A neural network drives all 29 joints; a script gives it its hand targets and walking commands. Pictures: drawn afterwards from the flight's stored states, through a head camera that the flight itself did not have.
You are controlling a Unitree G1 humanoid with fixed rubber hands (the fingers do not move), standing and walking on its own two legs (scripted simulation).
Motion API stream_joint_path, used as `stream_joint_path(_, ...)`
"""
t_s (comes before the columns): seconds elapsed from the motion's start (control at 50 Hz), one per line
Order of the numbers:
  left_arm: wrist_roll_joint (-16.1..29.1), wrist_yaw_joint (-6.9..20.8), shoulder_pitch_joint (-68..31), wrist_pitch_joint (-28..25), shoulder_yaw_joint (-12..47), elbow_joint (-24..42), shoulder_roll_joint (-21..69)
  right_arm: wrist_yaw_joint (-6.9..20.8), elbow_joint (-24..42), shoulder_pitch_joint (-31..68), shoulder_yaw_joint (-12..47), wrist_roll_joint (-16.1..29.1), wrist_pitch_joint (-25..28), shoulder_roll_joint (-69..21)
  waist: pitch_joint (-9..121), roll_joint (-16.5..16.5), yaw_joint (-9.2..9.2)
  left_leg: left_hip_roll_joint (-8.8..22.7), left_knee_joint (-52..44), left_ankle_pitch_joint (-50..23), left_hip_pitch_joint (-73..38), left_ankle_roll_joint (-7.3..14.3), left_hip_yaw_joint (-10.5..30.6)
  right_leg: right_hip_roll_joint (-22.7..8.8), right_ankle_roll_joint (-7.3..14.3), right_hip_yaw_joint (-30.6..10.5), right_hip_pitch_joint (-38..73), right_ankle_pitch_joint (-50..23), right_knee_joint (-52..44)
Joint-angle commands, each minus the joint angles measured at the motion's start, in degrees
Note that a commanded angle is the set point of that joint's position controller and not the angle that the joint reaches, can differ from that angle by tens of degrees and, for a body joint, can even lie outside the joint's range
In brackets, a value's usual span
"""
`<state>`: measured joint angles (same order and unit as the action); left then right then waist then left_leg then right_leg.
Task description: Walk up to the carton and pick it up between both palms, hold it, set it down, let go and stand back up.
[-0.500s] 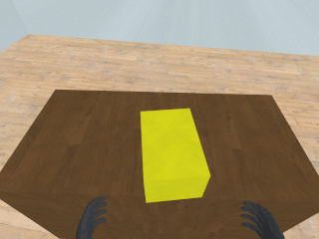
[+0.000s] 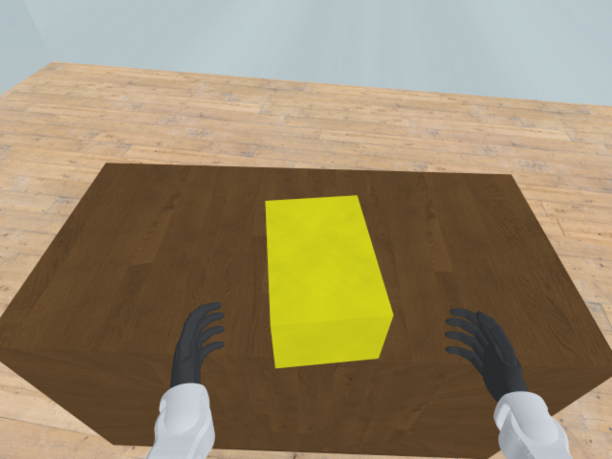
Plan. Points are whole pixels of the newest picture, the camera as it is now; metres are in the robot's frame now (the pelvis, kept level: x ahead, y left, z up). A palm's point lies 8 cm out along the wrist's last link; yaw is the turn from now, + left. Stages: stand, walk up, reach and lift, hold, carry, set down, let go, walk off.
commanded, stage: reach and lift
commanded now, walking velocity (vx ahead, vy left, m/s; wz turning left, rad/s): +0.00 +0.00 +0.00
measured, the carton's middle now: (319, 275) +0.45 +0.02 -0.07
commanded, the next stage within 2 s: none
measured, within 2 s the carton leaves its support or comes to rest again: neither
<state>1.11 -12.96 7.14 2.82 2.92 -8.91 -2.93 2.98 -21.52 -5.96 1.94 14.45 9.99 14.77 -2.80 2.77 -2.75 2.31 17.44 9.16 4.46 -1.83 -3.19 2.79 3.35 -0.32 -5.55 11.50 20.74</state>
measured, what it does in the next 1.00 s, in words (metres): stands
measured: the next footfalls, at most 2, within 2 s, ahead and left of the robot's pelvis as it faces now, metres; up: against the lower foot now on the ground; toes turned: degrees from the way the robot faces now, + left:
none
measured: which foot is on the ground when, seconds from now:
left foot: down 0.00-1.00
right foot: down 0.00-1.00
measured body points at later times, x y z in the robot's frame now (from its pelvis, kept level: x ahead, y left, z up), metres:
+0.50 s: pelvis +0.03 +0.00 +0.00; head +0.04 +0.01 +0.45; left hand +0.30 +0.19 +0.05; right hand +0.34 -0.19 +0.04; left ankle +0.01 +0.14 -0.75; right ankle +0.00 -0.08 -0.75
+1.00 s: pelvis +0.01 +0.00 +0.00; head +0.04 +0.01 +0.45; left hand +0.36 +0.19 +0.08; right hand +0.42 -0.17 +0.08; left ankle +0.01 +0.14 -0.75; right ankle +0.00 -0.08 -0.75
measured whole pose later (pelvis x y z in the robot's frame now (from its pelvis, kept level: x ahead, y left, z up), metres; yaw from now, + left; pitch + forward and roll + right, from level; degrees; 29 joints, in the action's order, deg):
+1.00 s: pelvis +0.01 +0.00 +0.00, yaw -1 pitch +3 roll +0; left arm -0.6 -9.1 -22.4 20.7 -8.3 -13.9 -0.2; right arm -0.7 -41.1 33.6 4.8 18.4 -2.7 18.4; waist -0.5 0.8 -5.0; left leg 3.6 18.1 9.3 11.7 -2.0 -4.0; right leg 4.1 3.2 -1.2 -11.6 9.4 17.9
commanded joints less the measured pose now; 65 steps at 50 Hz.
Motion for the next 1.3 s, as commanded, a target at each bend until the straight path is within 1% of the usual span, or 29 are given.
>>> stream_joint_path(0.0,-0.6,0.4,-7.9,1.2,-1.6,10.1,0.2,-0.3,6.0,9.8,-1.5,1.1,-0.5,6.3,5.9,-0.4,-0.24,-1.3,-2.2,-2.9,-6.4,1.7,0.8,-2.2,-0.9,-3.0,-3.4,-1.5,-6.9)
stream_joint_path(0.02,-0.9,0.6,-6.5,1.7,-1.2,10.6,0.6,-0.5,5.2,8.2,-2.3,0.7,-0.7,7.2,6.1,-0.6,0.97,-1.5,-2.1,-4.8,-7.3,1.5,1.4,-1.9,-0.8,-2.7,-3.7,-3.2,-7.1)
stream_joint_path(0.04,-0.5,1.0,-7.1,2.4,-2.0,9.3,0.4,-0.8,6.0,10.1,-1.6,0.9,-1.1,7.0,6.4,0.1,-0.17,-1.3,-2.2,-5.6,-7.3,1.7,1.0,-2.0,-1.0,-2.8,-3.3,-3.3,-7.3)
stream_joint_path(0.16,0.1,2.3,-10.0,3.0,-2.2,12.7,0.0,-1.2,8.3,14.3,-1.5,0.8,-1.7,7.2,9.3,1.7,0.74,-1.9,-1.6,-10.2,-8.0,1.8,1.3,-1.3,-1.6,-2.6,-1.8,-10.1,-7.0)
stream_joint_path(0.18,-0.1,2.3,-12.0,3.1,-2.5,13.5,-0.5,-1.5,9.0,15.2,-0.9,1.5,-1.6,7.1,10.5,-0.4,0.23,-2.2,-0.6,-12.6,-7.7,1.5,1.1,-1.7,-1.5,-3.3,-1.5,-14.3,-6.4)
stream_joint_path(0.2,-0.4,2.8,-9.9,3.2,-3.1,14.5,0.2,-1.8,9.6,14.0,0.6,2.5,-1.5,6.7,11.7,0.0,-0.36,-2.4,-0.5,-13.7,-7.3,1.6,0.7,-2.1,-2.2,-3.5,0.5,-19.7,-5.6)
stream_joint_path(0.24,-1.3,3.2,-8.4,3.2,-4.1,14.8,0.4,-2.7,9.5,13.2,-0.4,2.2,-1.2,7.5,13.6,-0.5,0.44,-2.5,0.4,-17.9,-9.0,0.9,1.3,-1.8,-2.4,-3.2,1.7,-26.6,-4.7)
stream_joint_path(0.32,-0.9,3.7,-14.3,5.1,-4.9,15.4,0.8,-2.7,9.6,20.7,-0.2,2.9,-2.5,8.3,13.7,-0.4,-0.03,-1.9,-0.3,-17.4,-9.2,1.0,1.1,-1.1,-2.4,-2.8,0.2,-22.0,-5.7)
stream_joint_path(0.36,-0.8,4.4,-9.4,6.9,-4.4,14.8,2.0,-3.0,9.0,17.0,0.8,3.6,-3.3,8.7,13.8,0.4,0.05,-2.1,0.0,-19.0,-10.5,1.1,1.3,-0.9,-2.4,-3.0,0.9,-25.1,-6.2)
stream_joint_path(0.4,-1.3,4.9,-12.2,8.3,-5.9,15.8,2.3,-3.4,8.2,20.7,1.3,4.0,-4.2,8.8,14.5,0.9,-0.14,-2.0,0.0,-20.1,-10.6,1.0,1.3,-1.2,-2.8,-3.2,1.6,-28.9,-6.0)
stream_joint_path(0.52,-1.2,4.5,-18.1,11.2,-7.7,17.2,1.9,-4.4,10.5,27.6,1.4,4.7,-5.5,10.4,17.0,1.7,-1.48,-1.8,0.5,-20.1,-9.8,1.5,0.3,-0.1,-2.8,-2.9,0.9,-27.6,-5.5)
stream_joint_path(0.54,-2.0,4.9,-16.6,12.0,-7.8,16.5,2.1,-4.4,8.4,26.9,1.6,5.0,-6.0,10.6,16.4,0.7,-1.6,-2.0,0.8,-21.0,-9.6,1.3,0.6,-0.4,-2.8,-3.1,1.4,-30.0,-5.1)
stream_joint_path(0.56,-2.2,4.9,-17.5,12.4,-7.4,17.7,2.8,-4.3,5.3,27.2,1.5,5.5,-6.5,10.9,17.4,-1.3,-0.25,-1.7,1.4,-23.7,-11.5,0.8,1.1,-0.2,-2.3,-2.7,0.1,-29.1,-5.3)
stream_joint_path(0.58,-2.6,4.8,-21.7,13.4,-7.5,16.1,2.6,-4.0,2.7,31.9,1.5,5.9,-7.3,10.7,15.8,-2.6,-0.59,-1.2,0.8,-20.6,-10.8,0.8,1.0,0.0,-1.9,-2.5,-2.1,-22.8,-6.2)
stream_joint_path(0.6,-2.1,4.8,-24.5,13.4,-7.9,16.3,1.8,-4.1,3.4,34.1,0.4,5.2,-7.4,10.7,17.4,-1.6,0.15,-1.4,0.8,-18.8,-10.1,1.3,0.8,-0.1,-1.9,-2.8,-2.0,-19.9,-6.6)
stream_joint_path(0.64,-1.9,4.2,-25.8,14.0,-7.6,16.5,1.7,-3.6,4.3,36.3,0.2,5.5,-7.6,11.5,18.4,-1.6,-1.08,-1.2,0.5,-17.1,-9.6,1.5,0.5,0.5,-1.9,-2.4,-2.9,-17.6,-6.2)
stream_joint_path(0.7,-1.8,4.1,-31.8,15.2,-8.4,9.8,1.5,-3.3,-0.6,43.7,-0.5,4.3,-8.7,11.0,17.2,-1.0,-1.75,-1.2,0.7,-13.5,-6.5,2.0,0.1,0.7,-1.8,-2.4,-5.3,-12.5,-6.2)
stream_joint_path(0.74,-2.2,3.7,-32.6,15.7,-9.0,9.6,1.4,-3.4,-2.1,44.1,-0.3,4.4,-9.3,11.6,19.2,-0.7,-2.45,-1.0,0.5,-13.1,-5.9,2.0,0.1,0.6,-1.9,-2.6,-2.9,-14.0,-5.6)
stream_joint_path(0.76,-1.2,3.6,-36.8,15.8,-9.1,9.8,1.0,-3.4,-2.8,47.8,-1.3,3.8,-9.6,11.7,20.7,-0.3,-1.79,-0.8,0.7,-11.8,-6.0,2.1,0.2,0.7,-2.1,-2.5,-3.6,-12.6,-5.4)
stream_joint_path(0.86,-1.8,3.4,-42.3,15.8,-10.4,4.3,0.5,-3.4,-10.1,54.3,-1.0,3.2,-10.7,11.4,24.0,-0.6,-2.55,-1.3,1.4,-11.0,-3.3,2.3,-0.4,0.3,-2.5,-2.5,-2.3,-13.7,-4.2)
stream_joint_path(0.9,-1.5,3.8,-43.6,15.8,-11.6,3.6,-0.2,-3.8,-11.0,56.4,-0.2,3.5,-10.5,11.2,26.2,1.1,-2.24,-1.6,2.1,-12.7,-2.6,2.5,-0.6,0.3,-3.4,-2.9,0.3,-19.6,-3.2)
stream_joint_path(0.98,-2.4,4.2,-46.3,16.0,-11.9,2.7,0.0,-4.1,-13.6,60.8,0.9,4.9,-10.7,11.3,28.0,-0.3,-2.47,-1.9,3.2,-15.6,-3.5,2.1,-0.6,0.3,-3.6,-2.3,0.0,-23.8,-2.3)
stream_joint_path(1.04,-2.6,4.1,-51.0,15.4,-12.8,-1.1,-2.0,-4.5,-16.0,65.0,0.5,3.9,-11.2,11.6,27.9,0.7,-2.4,-1.9,3.0,-13.0,-0.8,2.1,-0.3,0.0,-4.2,-2.5,0.7,-22.9,-2.1)
stream_joint_path(1.06,-1.9,3.9,-52.6,15.0,-12.1,0.9,-1.6,-4.5,-16.2,66.7,0.9,4.5,-11.0,11.1,29.9,-0.7,-2.2,-1.9,3.3,-14.1,-1.6,1.9,-0.6,0.2,-4.1,-1.9,0.0,-21.8,-2.0)
stream_joint_path(1.12,-1.1,4.2,-55.4,14.9,-12.1,-3.4,-1.6,-4.7,-18.1,70.2,0.2,4.3,-11.3,11.6,31.5,-0.3,-1.64,-1.8,4.0,-16.0,-0.5,1.5,-0.3,0.7,-3.9,-1.4,-0.4,-25.4,-1.5)
stream_joint_path(1.14,-1.9,4.1,-55.0,15.0,-12.5,-7.2,-1.5,-4.7,-20.6,70.3,0.9,4.3,-11.7,11.2,28.8,0.2,-2.67,-1.6,3.8,-15.6,0.0,1.6,-0.2,0.6,-4.0,-1.5,-0.4,-24.4,-1.6)
stream_joint_path(1.16,-2.2,4.3,-54.8,14.4,-12.4,-7.6,-1.5,-4.5,-23.4,69.5,0.9,4.4,-11.8,11.3,28.9,-0.9,-1.96,-1.8,3.8,-14.6,-0.6,1.5,-0.2,0.7,-3.8,-1.5,-1.5,-22.9,-1.7)
stream_joint_path(1.2,-2.6,3.6,-59.0,13.3,-13.1,-9.4,-1.8,-4.2,-24.7,72.6,0.2,3.4,-11.3,11.2,30.7,-0.5,-2.66,-1.5,4.1,-13.4,0.7,1.6,-0.1,0.7,-3.6,-1.2,-2.9,-19.9,-1.7)
stream_joint_path(1.28,-2.1,4.1,-56.7,8.9,-13.4,-14.1,-0.9,-4.6,-28.7,71.0,0.6,3.4,-8.3,10.2,33.9,0.0,-1.99,-2.0,5.6,-17.6,2.3,0.9,0.1,0.1,-4.3,-1.1,-0.7,-29.6,-0.2)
